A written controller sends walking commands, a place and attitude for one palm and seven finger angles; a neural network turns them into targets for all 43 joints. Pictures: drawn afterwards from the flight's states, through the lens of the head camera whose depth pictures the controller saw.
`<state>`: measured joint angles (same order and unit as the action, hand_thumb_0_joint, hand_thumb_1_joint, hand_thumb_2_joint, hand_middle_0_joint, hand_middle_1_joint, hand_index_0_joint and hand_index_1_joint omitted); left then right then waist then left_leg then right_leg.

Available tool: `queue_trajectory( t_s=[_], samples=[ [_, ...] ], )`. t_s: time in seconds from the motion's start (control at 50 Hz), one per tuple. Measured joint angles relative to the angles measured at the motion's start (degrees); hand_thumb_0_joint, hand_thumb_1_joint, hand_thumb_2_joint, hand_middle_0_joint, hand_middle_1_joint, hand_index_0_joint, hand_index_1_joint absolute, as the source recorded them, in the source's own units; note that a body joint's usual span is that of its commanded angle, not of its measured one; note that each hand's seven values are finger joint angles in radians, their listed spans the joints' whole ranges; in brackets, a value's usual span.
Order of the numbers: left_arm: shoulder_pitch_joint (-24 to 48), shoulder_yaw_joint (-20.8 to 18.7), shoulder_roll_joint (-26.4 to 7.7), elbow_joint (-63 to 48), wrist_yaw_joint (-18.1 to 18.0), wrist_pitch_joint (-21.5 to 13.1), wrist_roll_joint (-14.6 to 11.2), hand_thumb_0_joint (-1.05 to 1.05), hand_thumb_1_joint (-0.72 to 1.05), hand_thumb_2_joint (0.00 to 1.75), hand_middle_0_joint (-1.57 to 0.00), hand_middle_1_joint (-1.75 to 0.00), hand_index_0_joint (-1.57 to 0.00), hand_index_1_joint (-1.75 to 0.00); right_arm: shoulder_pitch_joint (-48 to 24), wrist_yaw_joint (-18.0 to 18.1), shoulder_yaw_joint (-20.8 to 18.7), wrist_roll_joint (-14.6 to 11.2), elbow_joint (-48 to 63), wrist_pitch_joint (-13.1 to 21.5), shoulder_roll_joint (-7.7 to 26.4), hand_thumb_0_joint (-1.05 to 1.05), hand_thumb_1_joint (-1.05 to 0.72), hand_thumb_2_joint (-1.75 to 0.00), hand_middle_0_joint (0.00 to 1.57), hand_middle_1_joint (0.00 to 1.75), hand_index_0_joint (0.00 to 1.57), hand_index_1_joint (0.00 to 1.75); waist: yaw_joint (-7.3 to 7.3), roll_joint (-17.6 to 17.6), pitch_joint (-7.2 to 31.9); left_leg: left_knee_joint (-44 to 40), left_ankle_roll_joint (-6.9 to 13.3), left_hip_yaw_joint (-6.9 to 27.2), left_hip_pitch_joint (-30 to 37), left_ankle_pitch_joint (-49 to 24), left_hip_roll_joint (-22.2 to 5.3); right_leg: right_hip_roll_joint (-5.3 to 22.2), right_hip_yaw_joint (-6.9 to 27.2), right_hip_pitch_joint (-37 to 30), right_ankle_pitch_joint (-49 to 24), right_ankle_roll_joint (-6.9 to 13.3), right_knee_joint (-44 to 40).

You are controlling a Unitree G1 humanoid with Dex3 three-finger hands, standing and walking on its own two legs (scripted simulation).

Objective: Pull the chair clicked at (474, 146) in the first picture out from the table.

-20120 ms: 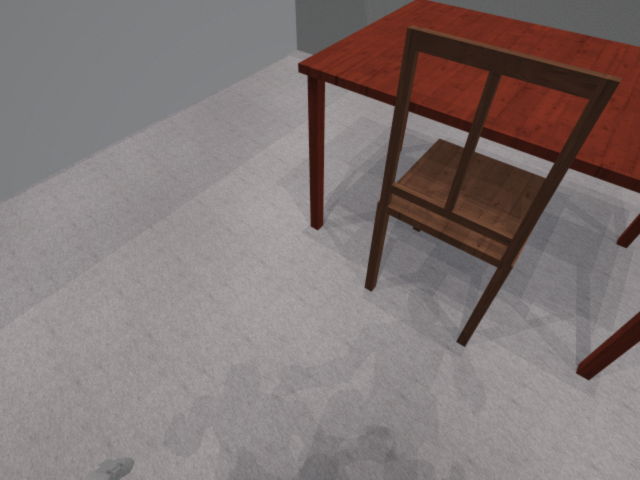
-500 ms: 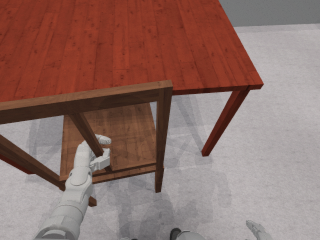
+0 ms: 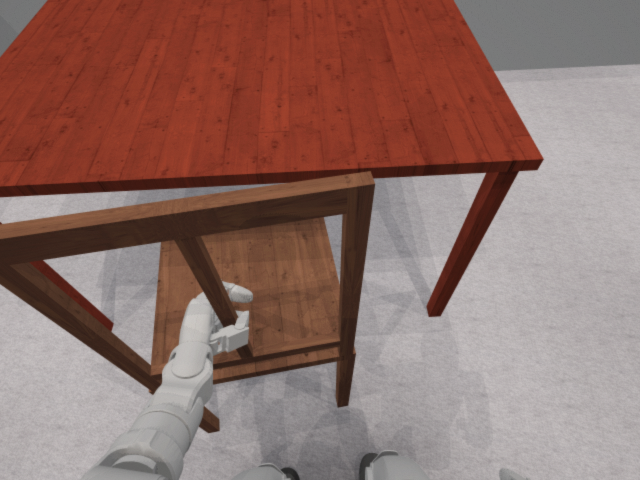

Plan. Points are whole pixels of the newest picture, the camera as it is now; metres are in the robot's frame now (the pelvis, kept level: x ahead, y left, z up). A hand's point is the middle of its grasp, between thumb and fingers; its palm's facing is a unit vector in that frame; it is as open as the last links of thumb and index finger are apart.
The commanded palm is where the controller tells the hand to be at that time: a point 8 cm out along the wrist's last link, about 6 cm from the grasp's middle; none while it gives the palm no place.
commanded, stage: step backward, pulling the chair out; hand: left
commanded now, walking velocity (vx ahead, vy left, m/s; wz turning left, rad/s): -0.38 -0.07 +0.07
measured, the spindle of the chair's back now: (224, 308) +0.35 +0.15 -0.04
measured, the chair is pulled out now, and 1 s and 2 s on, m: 0.16 0.20 0.33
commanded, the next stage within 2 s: none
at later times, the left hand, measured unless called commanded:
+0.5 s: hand (237, 337) +0.31 +0.13 -0.06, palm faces -0.05 -0.98 -0.18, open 5.2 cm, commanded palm +0.27 +0.18 -0.06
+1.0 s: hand (233, 358) +0.28 +0.13 -0.06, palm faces +0.00 -0.98 -0.21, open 5.3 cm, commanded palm +0.26 +0.18 -0.06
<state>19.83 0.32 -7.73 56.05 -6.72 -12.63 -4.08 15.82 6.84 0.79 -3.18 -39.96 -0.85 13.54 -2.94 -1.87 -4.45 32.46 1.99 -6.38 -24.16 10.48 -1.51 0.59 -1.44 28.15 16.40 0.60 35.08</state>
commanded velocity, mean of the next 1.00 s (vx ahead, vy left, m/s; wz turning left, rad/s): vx -0.38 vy -0.07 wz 0.03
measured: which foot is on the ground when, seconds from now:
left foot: down 0.00-0.12, up 0.14-0.44, down 0.46-0.96, up 0.98-1.00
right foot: down 0.00-0.76, up 0.78-0.92, down 0.94-1.00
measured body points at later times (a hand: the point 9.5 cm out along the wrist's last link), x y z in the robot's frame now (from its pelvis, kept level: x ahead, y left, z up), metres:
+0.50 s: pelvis -0.04 +0.03 +0.00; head +0.06 +0.02 +0.43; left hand +0.31 +0.18 -0.05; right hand +0.08 -0.27 -0.12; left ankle -0.15 +0.18 -0.73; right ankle +0.10 -0.11 -0.72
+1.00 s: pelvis -0.05 +0.00 +0.00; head +0.04 -0.03 +0.44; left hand +0.28 +0.18 -0.04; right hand +0.04 -0.24 -0.15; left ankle -0.09 +0.18 -0.71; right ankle -0.04 -0.09 -0.73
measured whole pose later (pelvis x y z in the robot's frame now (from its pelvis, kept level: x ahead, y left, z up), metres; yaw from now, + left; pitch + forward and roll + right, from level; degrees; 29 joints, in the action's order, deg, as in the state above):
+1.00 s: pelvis -0.05 +0.00 +0.00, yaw +1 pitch +2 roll -1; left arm 21.6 -0.2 -7.1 51.2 -4.5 -13.0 -1.2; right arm 12.1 3.7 -1.3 -0.9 -43.0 -3.0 12.5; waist -1.4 -5.4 -10.0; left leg 43.3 -4.4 1.5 -19.4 22.8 -8.2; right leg -1.4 -5.9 17.2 16.7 2.7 31.3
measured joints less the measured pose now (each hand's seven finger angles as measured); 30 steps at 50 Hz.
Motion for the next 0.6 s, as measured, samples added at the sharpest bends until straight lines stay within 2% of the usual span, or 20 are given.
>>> queue_trajectory(
  t_s=[0.04,0.12,0.14,0.16,0.2,0.24,0.26,0.3,0.38,0.44,0.46,0.48,0.52,0.56,0.6],
  samples=[
    [0.7,-0.4,-0.4,-0.1,0.2,0.4,-0.1,0.04,0.67,0.78,-0.34,-1.14,-0.5,-1.45,-0.3,-0.1,0.2,0.4,-0.1,0.2,-0.7,0.01,-0.91,-0.9,0.2,0.3,0.2,0.3,0.22,0.0,-1.0,0.9,-0.2,0.1,0.0,0.2,-0.2,0.0,-0.2,-0.1,0.1,0.0,0.8],
    [1.7,-1.5,-1.5,0.0,0.5,1.1,0.4,0.03,0.65,0.8,-0.36,-1.15,-0.5,-1.45,-1.3,-0.6,0.4,0.9,-0.6,0.6,-1.6,0.01,-0.91,-0.9,0.2,0.3,0.2,0.3,0.53,0.2,-2.4,3.7,-1.2,0.3,-0.2,1.4,-0.4,0.2,-0.8,-0.8,-9.3,0.9,0.1],
    [1.8,-1.8,-1.7,0.1,0.5,1.2,0.4,0.03,0.64,0.8,-0.36,-1.15,-0.5,-1.45,-1.7,-0.7,0.3,0.9,-0.7,0.7,-1.6,0.01,-0.91,-0.9,0.2,0.3,0.2,0.3,0.34,0.2,-2.4,5.2,-1.7,0.5,-0.9,3.8,-0.3,0.3,-0.9,-0.4,-9.3,1.4,0.8],
    [1.9,-2.2,-1.7,0.3,0.3,1.3,0.3,0.03,0.64,0.81,-0.36,-1.15,-0.5,-1.45,-2.2,-0.9,0.0,0.7,-1.0,0.8,-1.4,0.01,-0.91,-0.9,0.2,0.3,0.2,0.3,0.13,0.1,-2.3,7.8,-2.3,1.5,-1.8,8.5,0.2,0.4,-1.0,0.0,-8.5,1.8,1.2],
    [2.6,-3.2,-1.1,0.7,-0.2,1.4,0.3,0.04,0.64,0.81,-0.36,-1.15,-0.5,-1.45,-3.2,-1.4,-0.7,0.8,-1.6,0.9,-0.5,0.01,-0.91,-0.9,0.2,0.3,0.2,0.3,0.06,0.4,-2.2,18.4,-3.3,4.2,-4.3,15.6,2.1,1.0,-0.8,0.6,-8.2,2.2,0.3],
    [3.2,-4.0,-0.6,0.6,-0.5,1.6,0.6,0.04,0.65,0.8,-0.35,-1.15,-0.5,-1.45,-4.1,-1.8,-1.2,0.9,-2.3,1.3,0.6,0.01,-0.91,-0.9,0.2,0.3,0.2,0.3,-0.04,1.5,-2.4,26.4,-4.0,6.1,-4.8,17.8,3.9,2.1,-0.1,0.8,-9.7,2.0,-1.7],
    [3.4,-4.2,-0.4,0.3,-0.5,1.6,0.9,0.05,0.65,0.8,-0.34,-1.15,-0.5,-1.45,-4.3,-2.0,-1.3,0.9,-2.3,1.6,1.1,0.01,-0.91,-0.9,0.2,0.3,0.2,0.3,-0.36,2.0,-2.4,27.6,-4.3,6.8,-4.1,18.3,4.2,2.8,0.0,0.8,-10.4,1.8,-2.7],
    [3.4,-4.1,-0.2,-0.6,-0.4,1.8,1.6,0.05,0.66,0.79,-0.33,-1.16,-0.5,-1.45,-4.6,-2.2,-1.5,0.9,-2.1,2.1,2.2,0.01,-0.91,-0.9,0.2,0.3,0.2,0.3,-1.05,3.0,-2.2,25.5,-4.6,7.8,-1.4,20.2,3.8,4.0,-0.1,1.3,-11.5,1.3,-4.3],
    [3.8,-2.5,0.5,-3.9,-0.4,3.1,2.6,0.04,0.67,0.77,-0.31,-1.18,-0.5,-1.45,-4.8,-2.0,-2.2,1.0,-0.8,2.5,4.5,0.01,-0.91,-0.9,0.2,0.3,0.2,0.3,-2.05,3.5,-1.4,12.4,-4.9,8.2,5.6,19.9,1.8,6.0,-0.5,3.2,-13.5,0.0,-6.6],
    [4.3,-0.4,1.0,-7.4,-0.1,4.4,3.2,0.03,0.68,0.75,-0.29,-1.21,-0.5,-1.45,-5.3,-1.4,-2.9,0.9,1.0,1.5,6.0,0.01,-0.91,-0.9,0.2,0.3,0.2,0.3,-2.94,2.7,-1.4,-1.5,-5.1,6.1,11.2,11.9,-0.2,6.9,-1.1,5.1,-14.8,-1.3,-6.9],
    [4.5,0.5,1.2,-8.8,0.1,4.8,3.2,0.03,0.68,0.75,-0.29,-1.22,-0.5,-1.45,-5.5,-1.1,-3.2,0.9,1.8,0.9,6.3,0.01,-0.91,-0.9,0.2,0.3,0.2,0.3,-3.28,1.9,-1.6,-5.4,-5.8,5.7,12.8,10.1,-1.1,6.9,-1.6,5.9,-14.9,-1.9,-6.2],
    [4.5,1.3,0.7,-10.2,0.3,5.0,3.4,0.02,0.68,0.75,-0.27,-1.23,-0.5,-1.45,-6.1,-0.9,-3.7,0.9,2.0,0.2,5.5,0.01,-0.91,-0.9,0.2,0.3,0.2,0.3,-3.31,2.9,-2.4,-6.2,-6.4,5.0,13.4,11.1,-0.5,7.6,-1.0,6.3,-15.0,-2.2,-5.5],
    [2.9,2.3,-0.2,-12.8,0.5,5.4,3.4,0.02,0.7,0.75,-0.24,-1.21,-0.5,-1.45,-6.4,-1.0,-3.6,0.8,3.1,-1.3,3.2,0.01,-0.91,-0.9,0.2,0.3,0.19,0.3,-2.28,4.5,-3.5,-5.6,-6.2,3.3,14.5,12.0,-0.1,7.2,0.1,6.1,-17.2,-1.6,-4.5],
    [0.2,2.6,-0.6,-15.0,0.9,6.1,3.4,0.01,0.71,0.75,-0.22,-1.2,-0.5,-1.45,-5.3,-1.7,-3.0,1.4,4.6,-1.9,1.1,0.01,-0.91,-0.9,0.2,0.3,0.19,0.3,-1.89,3.8,-3.6,-4.2,-6.0,2.2,15.8,13.2,-1.5,5.9,-0.8,5.5,-16.1,-0.6,-2.1],
    [-2.2,2.8,-0.2,-15.5,1.6,6.1,3.4,0.01,0.71,0.74,-0.22,-1.19,-0.5,-1.45,-3.2,-2.8,-2.3,1.8,5.3,-2.1,-0.6,0.01,-0.91,-0.9,0.2,0.3,0.19,0.3,-2.02,1.7,-3.1,-1.0,-6.2,2.7,15.9,15.1,-3.5,4.4,-2.3,3.0,-13.4,0.6,-1.6]
  ],
)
